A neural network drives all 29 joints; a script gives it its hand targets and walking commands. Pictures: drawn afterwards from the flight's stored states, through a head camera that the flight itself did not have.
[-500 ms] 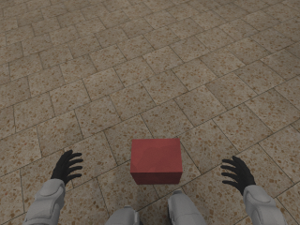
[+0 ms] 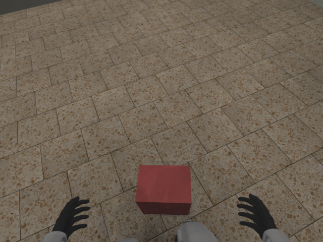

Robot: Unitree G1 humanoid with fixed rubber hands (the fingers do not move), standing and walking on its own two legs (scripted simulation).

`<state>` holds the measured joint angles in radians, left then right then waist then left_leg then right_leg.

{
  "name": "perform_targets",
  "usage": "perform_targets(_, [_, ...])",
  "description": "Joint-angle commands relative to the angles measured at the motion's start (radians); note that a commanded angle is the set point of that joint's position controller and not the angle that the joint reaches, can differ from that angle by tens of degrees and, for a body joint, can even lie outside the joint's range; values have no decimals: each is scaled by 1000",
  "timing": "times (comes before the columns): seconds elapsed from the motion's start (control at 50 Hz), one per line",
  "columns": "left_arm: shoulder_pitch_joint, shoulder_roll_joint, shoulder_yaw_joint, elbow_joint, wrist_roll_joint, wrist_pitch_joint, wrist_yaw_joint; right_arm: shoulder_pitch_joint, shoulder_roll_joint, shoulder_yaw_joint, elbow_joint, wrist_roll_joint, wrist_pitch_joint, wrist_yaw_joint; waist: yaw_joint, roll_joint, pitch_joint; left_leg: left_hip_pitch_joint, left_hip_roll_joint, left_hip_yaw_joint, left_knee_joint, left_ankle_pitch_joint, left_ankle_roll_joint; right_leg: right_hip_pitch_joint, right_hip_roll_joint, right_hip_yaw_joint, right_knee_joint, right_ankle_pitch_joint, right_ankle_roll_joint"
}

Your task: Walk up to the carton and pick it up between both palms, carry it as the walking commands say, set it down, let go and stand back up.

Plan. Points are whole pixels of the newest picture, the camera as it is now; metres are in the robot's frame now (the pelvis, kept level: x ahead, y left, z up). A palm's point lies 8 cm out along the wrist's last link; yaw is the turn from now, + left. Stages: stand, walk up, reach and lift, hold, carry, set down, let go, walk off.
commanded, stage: let go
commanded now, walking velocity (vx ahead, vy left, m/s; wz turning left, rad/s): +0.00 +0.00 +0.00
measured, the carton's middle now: (164, 191) +0.40 +0.00 -0.61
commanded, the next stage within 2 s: stand in 0.18 s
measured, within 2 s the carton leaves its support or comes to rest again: neither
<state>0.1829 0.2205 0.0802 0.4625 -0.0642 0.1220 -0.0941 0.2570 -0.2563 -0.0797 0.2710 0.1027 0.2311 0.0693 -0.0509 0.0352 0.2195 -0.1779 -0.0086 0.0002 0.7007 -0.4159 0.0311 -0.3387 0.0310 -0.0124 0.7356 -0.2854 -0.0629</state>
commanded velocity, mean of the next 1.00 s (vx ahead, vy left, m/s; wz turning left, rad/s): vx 0.00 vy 0.00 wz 0.00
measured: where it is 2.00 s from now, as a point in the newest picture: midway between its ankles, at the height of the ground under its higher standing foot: outside the picture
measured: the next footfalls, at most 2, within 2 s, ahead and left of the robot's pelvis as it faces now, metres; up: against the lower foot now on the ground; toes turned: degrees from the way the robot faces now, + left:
none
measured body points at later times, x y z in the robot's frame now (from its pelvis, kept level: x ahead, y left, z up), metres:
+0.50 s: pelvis +0.05 +0.02 +0.00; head -0.01 +0.02 +0.45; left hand +0.24 +0.27 -0.06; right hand +0.16 -0.26 -0.08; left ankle -0.01 +0.14 -0.71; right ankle +0.07 -0.07 -0.71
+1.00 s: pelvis +0.05 +0.03 +0.00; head -0.01 +0.03 +0.45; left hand +0.22 +0.28 -0.07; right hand +0.13 -0.25 -0.09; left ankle -0.01 +0.14 -0.71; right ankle +0.07 -0.07 -0.71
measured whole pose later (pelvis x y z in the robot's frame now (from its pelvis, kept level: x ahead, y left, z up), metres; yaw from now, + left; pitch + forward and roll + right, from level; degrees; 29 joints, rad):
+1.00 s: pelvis +0.05 +0.03 +0.00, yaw +1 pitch -2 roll +0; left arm 0.20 0.22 0.08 0.70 -0.02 -0.01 -0.03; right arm 0.41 -0.27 -0.08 0.61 0.06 -0.01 -0.01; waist -0.05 0.01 -0.13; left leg -0.18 -0.01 -0.01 0.69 -0.47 0.01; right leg -0.33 0.03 -0.02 0.71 -0.35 -0.03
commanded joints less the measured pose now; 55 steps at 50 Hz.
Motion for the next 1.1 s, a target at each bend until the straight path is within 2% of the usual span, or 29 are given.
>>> perform_targets(0.0, [24, 122, 37, -227, 98, -15, -2, -8, -61, 63, -196, -104, -47, -17, 39, -167, -207, -240, -34, -16, -216, 56, -1, 508, -64, 92, -275, 17, 81])
perform_targets(0.1, [25, 125, 26, -265, 110, -32, 26, -7, -74, 49, -149, -86, -29, -18, 61, -52, -252, -264, -11, -32, -247, 70, -8, 559, -32, 59, -198, 142, 101])
perform_targets(0.16, [59, 106, 3, -249, 126, -45, 47, -16, -101, 37, -124, -87, -18, -27, 78, -20, -297, -267, -1, -39, -251, 95, -8, 578, -25, 43, -159, 197, 106])
perform_targets(0.18, [57, 252, 46, 30, 100, -81, 70, -96, -199, -59, 61, -147, -93, -70, 108, -119, -497, -182, 29, -36, -30, 99, -57, 384, -166, 188, -197, 383, 83])
perform_targets(0.2, [48, 287, 53, 41, 120, -94, 81, -60, -208, -60, 62, -158, -121, -80, 80, -135, -514, -195, -5, -43, -1, 35, -66, 339, -194, 279, -259, 226, 48])
perform_targets(0.22, [14, 295, 53, 35, 126, -102, 85, -14, -213, -57, 81, -166, -143, -80, 63, -134, -518, -192, -13, -45, -7, -13, -63, 292, -208, 324, -310, 27, 14])
perform_targets(0.24, [-15, 291, 48, 16, 133, -110, 86, 20, -214, -54, 92, -174, -163, -79, 49, -126, -485, -173, -10, -34, -29, -39, -56, 204, -199, 329, -354, -160, -10])
perform_targets(0.26, [-42, 284, 44, 5, 135, -116, 88, 43, -221, -58, 110, -180, -181, -74, 38, -125, -426, -140, -9, -28, -50, -42, -50, 100, -184, 324, -395, -303, -10])
perform_targets(0.28, [-65, 270, 36, 4, 136, -121, 87, 64, -228, -61, 131, -183, -197, -67, 21, -97, -370, -103, -7, -27, -84, -39, -40, 13, -166, 293, -413, -350, -4])
perform_targets(0.32, [-78, 245, 34, 20, 133, -132, 87, 70, -232, -63, 158, -186, -226, -68, 7, -47, -295, -98, 25, -62, -149, 4, -17, -40, -138, 236, -368, -255, 2])
perform_targets(0.36, [-68, 229, 33, 42, 129, -145, 81, 53, -238, -61, 168, -188, -252, -71, 25, -13, -267, -143, 60, -115, -204, 59, 2, -8, -102, 168, -285, -91, 0])
perform_targets(0.4, [-48, 213, 31, 67, 123, -153, 75, 44, -234, -53, 174, -184, -269, -76, 43, 6, -277, -158, 79, -128, -218, 198, 9, 58, -89, 126, -232, 75, -3])
perform_targets(0.44, [-52, 221, 32, 76, 121, -160, 76, 61, -240, -48, 191, -178, -279, -82, 42, 2, -291, -158, 85, -122, -207, 323, 1, 96, -96, 118, -199, 221, -12])
perform_targets(0.5, [-52, 225, 32, 86, 116, -162, 76, 72, -244, -45, 207, -172, -285, -86, 41, 12, -303, -154, 80, -113, -185, 442, -1, 114, -100, 117, -176, 316, -19])
perform_targets(0.54, [-70, 227, 35, 87, 114, -162, 78, 77, -253, -48, 216, -172, -288, -88, 39, 6, -293, -153, 86, -117, -188, 461, -2, 104, -96, 111, -174, 304, -19])
perform_targets(0.58, [-74, 228, 35, 91, 112, -165, 81, 78, -256, -49, 225, -175, -290, -90, 39, 26, -287, -153, 89, -120, -196, 458, -4, 98, -94, 112, -176, 276, -17])
perform_targets(0.64, [-76, 231, 34, 104, 113, -170, 84, 76, -252, -46, 236, -176, -294, -92, 42, 23, -260, -169, 86, -119, -196, 409, 6, 81, -95, 124, -195, 243, -19])
perform_targets(0.82, [-98, 248, 36, 144, 111, -187, 83, 92, -242, -45, 253, -179, -308, -96, 37, -22, -229, -184, 80, -114, -204, 276, 10, 55, -109, 164, -231, 177, -27])
perform_targets(0.92, [-105, 253, 36, 156, 108, -191, 83, 94, -249, -47, 267, -178, -313, -98, 40, -47, -220, -185, 74, -108, -200, 255, 12, 52, -114, 174, -242, 166, -25])
perform_targets(1.08, [-103, 258, 38, 166, 104, -192, 80, 94, -246, -48, 284, -176, -318, -102, 42, -50, -226, -170, 77, -107, -198, 254, 15, 57, -114, 175, -238, 187, -30])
